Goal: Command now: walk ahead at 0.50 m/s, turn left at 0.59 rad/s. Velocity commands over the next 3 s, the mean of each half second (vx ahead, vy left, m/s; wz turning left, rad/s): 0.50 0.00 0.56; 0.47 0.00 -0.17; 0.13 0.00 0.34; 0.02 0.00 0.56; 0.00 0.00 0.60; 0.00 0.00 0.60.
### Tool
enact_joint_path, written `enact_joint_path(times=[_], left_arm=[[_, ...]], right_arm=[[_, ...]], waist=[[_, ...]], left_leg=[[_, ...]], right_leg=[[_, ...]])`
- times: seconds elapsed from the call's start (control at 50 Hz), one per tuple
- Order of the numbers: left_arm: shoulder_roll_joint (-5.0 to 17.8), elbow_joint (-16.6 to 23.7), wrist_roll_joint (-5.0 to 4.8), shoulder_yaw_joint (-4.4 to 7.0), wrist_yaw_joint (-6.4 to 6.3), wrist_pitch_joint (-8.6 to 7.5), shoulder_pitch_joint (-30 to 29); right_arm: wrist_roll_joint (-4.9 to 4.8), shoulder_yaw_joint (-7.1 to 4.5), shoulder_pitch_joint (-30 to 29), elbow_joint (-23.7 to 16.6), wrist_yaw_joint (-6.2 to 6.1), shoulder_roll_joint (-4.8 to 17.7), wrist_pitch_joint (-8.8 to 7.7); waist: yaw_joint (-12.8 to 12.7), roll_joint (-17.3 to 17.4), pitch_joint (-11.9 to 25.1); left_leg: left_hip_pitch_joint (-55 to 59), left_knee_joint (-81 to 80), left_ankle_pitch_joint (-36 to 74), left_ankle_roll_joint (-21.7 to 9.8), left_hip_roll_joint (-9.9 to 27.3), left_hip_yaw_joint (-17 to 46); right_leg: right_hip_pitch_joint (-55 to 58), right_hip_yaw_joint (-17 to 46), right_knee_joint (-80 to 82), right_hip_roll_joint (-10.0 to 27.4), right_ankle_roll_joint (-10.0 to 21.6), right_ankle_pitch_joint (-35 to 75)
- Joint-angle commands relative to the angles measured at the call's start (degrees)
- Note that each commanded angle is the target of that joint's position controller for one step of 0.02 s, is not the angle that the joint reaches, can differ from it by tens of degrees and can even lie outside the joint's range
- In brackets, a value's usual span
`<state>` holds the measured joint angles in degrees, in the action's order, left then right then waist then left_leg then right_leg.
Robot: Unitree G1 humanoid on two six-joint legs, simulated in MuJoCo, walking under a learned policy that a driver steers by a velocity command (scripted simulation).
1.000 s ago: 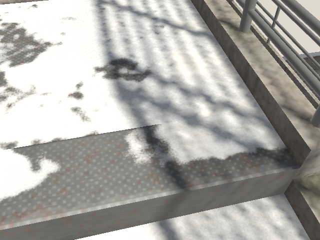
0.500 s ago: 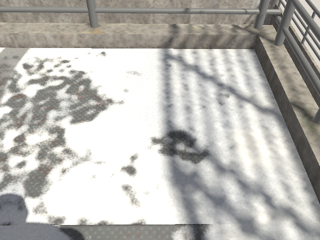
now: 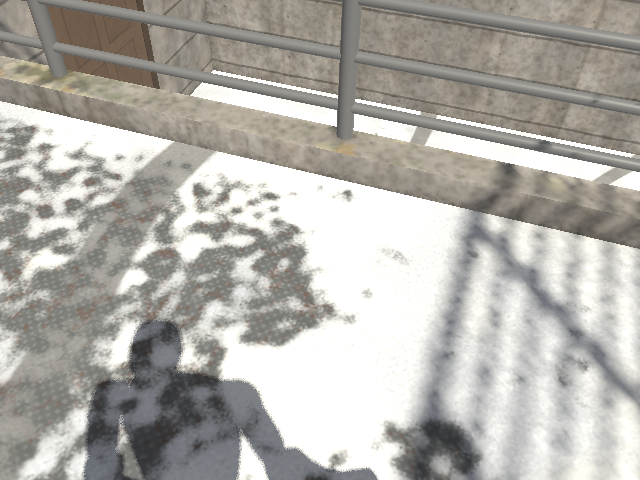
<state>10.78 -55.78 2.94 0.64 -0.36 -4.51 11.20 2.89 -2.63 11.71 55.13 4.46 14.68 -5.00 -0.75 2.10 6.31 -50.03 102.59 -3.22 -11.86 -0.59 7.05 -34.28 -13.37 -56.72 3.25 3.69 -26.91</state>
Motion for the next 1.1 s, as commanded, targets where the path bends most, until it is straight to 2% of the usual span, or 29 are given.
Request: enact_joint_path(times=[0.02,0.04,0.08,0.14,0.18,0.32,0.38,0.42,0.44,0.46,0.48,0.5,0.52,0.54,0.56,0.6,0.66,0.68,0.72,0.8,0.86,0.9,0.92,0.94,0.96,0.98,1.0,1.02,1.1], left_arm=[[-7.38,0.35,1.37,-2.18,-0.46,-2.89,-4.33],[-3.16,2.24,1.44,-0.93,-0.09,-3.43,-6.89],[-0.62,2.47,2.03,-1.07,0.04,-4.23,-7.39],[2.5,0.58,3.68,-0.51,-0.26,-3.92,1.2],[3.55,-0.83,2.9,-0.32,0.12,-3.88,6.42],[3.83,-3.8,1.14,1.13,1.13,-3.54,14.84],[5.38,-1.46,1.28,2.58,-0.46,-2.55,12.09],[5.67,-1.47,1.41,2.5,-0.92,-2.15,12.88],[2.35,0.5,1.28,1.41,-1.13,-3.0,15.9],[4.35,1.55,1.84,1.47,1.08,-3.66,12.2],[2.22,3.33,0.46,1.61,4.1,-3.56,9.2],[1.87,4.91,0.1,1.87,5.11,-3.58,-0.16],[2.92,3.94,1.9,2.5,4.76,-3.19,-1.98],[2.45,4.62,1.7,2.97,4.36,-3.55,1.97],[-0.56,3.76,1.29,2.43,3.86,-3.38,2.72],[-4.31,3.07,0.88,1.8,3.59,-2.52,2.53],[-2.74,5.05,0.5,2.11,4.38,-2.65,-0.3],[1.8,8.57,-7.48,3.06,0.09,-1.56,-7.67],[1.93,10.06,-5.87,2.46,-1.02,-0.94,-9.74],[3.23,11.96,-5.38,2.99,1.47,-0.01,-16.34],[4.62,12.73,-4.6,3.66,1.52,0.54,-16.54],[6.24,10.46,-3.72,4.77,1.95,0.59,-7.66],[9.22,7.92,-3.37,6.06,1.77,0.4,1.41],[14.87,5.76,-2.26,6.95,1.08,0.32,9.85],[14.8,5.95,-2.27,5.8,1.62,-0.28,9.12],[12.47,7.34,-1.65,5.35,1.64,0.42,8.17],[9.8,8.1,-1.75,4.65,1.25,0.47,1.74],[8.25,8.3,-2.3,3.8,1.29,-0.04,-2.67],[7.04,5.92,-1.24,2.83,0.41,-1.49,-5.81]], right_arm=[[-0.75,2.44,-3.23,-5.22,0.49,-6.49,-0.73],[-1.11,2.13,-6.42,-6.68,1.3,-4.76,-0.97],[-1.07,0.19,-10.6,-8.96,2.54,0.51,-1.48],[-1.0,0.81,-11.9,-9.12,2.87,-1.5,-1.49],[-1.47,1.18,-14.75,-9.04,2.72,-3.14,-0.98],[0.52,0.58,-21.95,-10.83,0.98,-4.22,1.54],[-0.45,-1.1,-16.24,-9.27,-0.09,-1.02,0.23],[-1.7,-2.85,-7.91,-7.07,-1.63,2.5,-1.43],[-1.87,-3.03,4.21,-5.02,-3.14,3.88,-1.6],[0.58,-4.48,19.93,-0.89,-4.67,8.14,-0.71],[1.97,-5.54,28.93,3.7,-4.95,9.79,-0.91],[1.75,-7.23,25.41,4.53,-5.49,10.6,-1.43],[1.56,-6.76,19.92,5.18,-5.47,6.71,-1.56],[-1.37,-5.85,15.92,3.58,-4.79,3.55,-1.07],[-2.11,-4.47,10.45,2.18,-4.08,-1.2,-0.76],[-1.24,-1.64,7.75,0.69,-3.72,-8.98,-0.35],[0.7,-1.51,9.49,-1.2,-4.56,-4.96,-2.29],[-1.88,-2.23,5.72,-1.39,-5.3,1.35,-1.22],[-2.28,-2.42,7.62,-1.47,-5.97,3.65,-1.25],[-3.64,-2.63,12.45,0.43,-6.94,3.89,-2.09],[-3.3,-3.09,13.64,0.9,-6.8,4.49,-1.07],[-3.34,-3.42,11.61,0.31,-7.08,5.06,0.07],[-2.97,-3.34,9.18,-0.98,-7.12,5.46,0.18],[-1.29,-2.29,10.1,-3.02,-6.79,2.05,-0.31],[-2.94,0.08,20.47,-1.22,-5.46,-4.41,-1.48],[-4.72,-1.96,16.76,-0.32,-5.06,1.94,-2.26],[-6.24,-2.5,9.48,-2.85,-5.54,3.55,-1.85],[-5.5,-2.65,5.41,-4.23,-6.42,4.06,-0.99],[-4.49,-3.35,5.95,-6.01,-7.75,2.2,2.3]], waist=[[5.76,0.93,-2.33],[4.89,-2.24,-2.81],[4.43,-5.47,-2.85],[1.01,-2.57,-1.78],[-0.64,-3.83,-2.58],[-2.35,-4.78,-8.02],[0.47,-5.63,-6.29],[3.53,-6.76,-2.27],[5.27,-1.54,8.14],[11.47,3.23,12.36],[12.84,4.01,12.2],[13.89,-0.63,1.6],[10.37,-0.67,-3.52],[6.26,2.87,-1.3],[2.97,1.5,-3.12],[1.03,-1.53,-4.49],[0.63,-1.12,-5.12],[-0.45,-2.92,-9.36],[0.19,-0.98,-9.8],[2.2,1.79,-10.79],[1.88,3.45,-8.41],[-3.34,4.63,-4.5],[-7.81,3.97,-0.76],[-7.78,-8.0,7.72],[-3.24,-19.91,21.04],[-5.48,-10.41,21.85],[-4.44,-7.06,12.7],[-2.14,-0.91,5.89],[2.52,-4.17,0.23]], left_leg=[[-5.57,-8.27,0.01,-1.73,5.76,0.69],[-1.04,-16.65,-0.98,0.41,6.49,-2.74],[3.36,-19.75,0.98,2.36,6.92,-4.02],[-4.54,-35.21,5.63,2.95,8.28,-2.7],[1.16,-43.77,4.98,3.94,7.59,-5.43],[3.11,-61.22,-8.99,6.35,5.15,-8.01],[11.99,-68.12,-11.85,5.83,0.64,-10.62],[35.92,-68.69,0.53,2.5,-3.94,-11.11],[61.84,-59.63,11.22,-3.39,1.22,-2.19],[78.63,-70.14,16.87,-8.44,8.85,14.92],[85.74,-78.55,17.09,-10.9,15.95,27.25],[76.82,-81.71,16.03,-6.98,15.44,23.79],[65.91,-83.78,12.39,-3.7,12.96,15.92],[57.03,-84.05,12.82,-5.68,14.78,14.64],[47.94,-84.89,15.79,-6.23,14.72,11.7],[38.09,-89.03,12.38,-4.65,14.35,7.24],[37.75,-90.63,19.09,-2.75,12.58,-0.59],[34.36,-91.89,16.78,0.06,15.1,1.0],[34.47,-94.56,12.25,1.51,14.09,-2.21],[40.9,-97.83,8.75,4.06,12.27,-9.5],[52.58,-88.42,33.12,6.58,12.99,-12.87],[55.21,-74.23,49.14,8.74,12.43,-13.96],[49.72,-61.94,45.58,10.04,10.01,-13.34],[30.69,-38.94,12.12,11.96,4.16,-13.78],[14.66,-17.2,-32.52,13.44,-4.27,-4.86],[15.89,-12.12,-28.92,12.33,-1.88,3.4],[13.35,-13.97,-24.97,12.08,0.33,2.16],[14.29,-17.72,-21.88,12.28,3.47,-0.08],[20.5,-27.16,-16.3,11.5,6.32,-0.65]], right_leg=[[5.45,17.79,36.39,11.13,4.65,10.76],[4.75,11.34,41.2,9.66,4.92,12.79],[5.29,5.98,44.43,7.71,4.15,19.7],[26.16,2.96,44.92,10.7,5.77,31.58],[29.75,-0.45,46.8,10.95,6.28,37.23],[50.38,-2.64,46.29,16.22,8.23,49.32],[52.33,-5.76,38.74,16.21,7.38,62.92],[37.18,-7.32,28.87,13.46,3.96,65.77],[17.37,-6.98,14.51,9.64,-1.53,55.92],[1.92,-4.59,0.56,1.67,-5.23,12.28],[-10.58,7.12,-12.98,-2.0,-4.45,-5.7],[-18.71,15.25,-20.46,-0.15,-2.37,-0.67],[-17.55,16.73,-23.9,2.29,0.87,5.58],[-12.23,17.51,-23.14,4.16,1.47,7.68],[-8.56,17.13,-23.0,4.95,1.89,8.72],[-7.23,16.76,-23.28,4.95,2.3,11.59],[-10.46,14.93,-9.69,5.18,0.76,21.45],[-11.9,18.08,-7.67,4.98,-0.72,19.04],[-9.83,17.15,4.67,4.19,-0.4,26.37],[-1.84,12.41,19.63,1.08,1.17,36.97],[1.18,8.32,21.57,-3.14,3.55,28.22],[10.42,6.88,24.57,-6.5,5.53,24.5],[23.7,10.11,28.14,-5.83,6.61,30.94],[46.15,24.04,21.33,6.56,10.0,54.81],[61.07,51.6,29.68,22.41,22.2,59.07],[53.37,48.58,32.97,18.77,18.57,53.3],[43.58,37.61,33.55,17.4,15.63,52.05],[32.81,30.85,35.91,15.24,13.24,52.23],[16.55,20.41,42.24,11.57,10.56,47.56]])
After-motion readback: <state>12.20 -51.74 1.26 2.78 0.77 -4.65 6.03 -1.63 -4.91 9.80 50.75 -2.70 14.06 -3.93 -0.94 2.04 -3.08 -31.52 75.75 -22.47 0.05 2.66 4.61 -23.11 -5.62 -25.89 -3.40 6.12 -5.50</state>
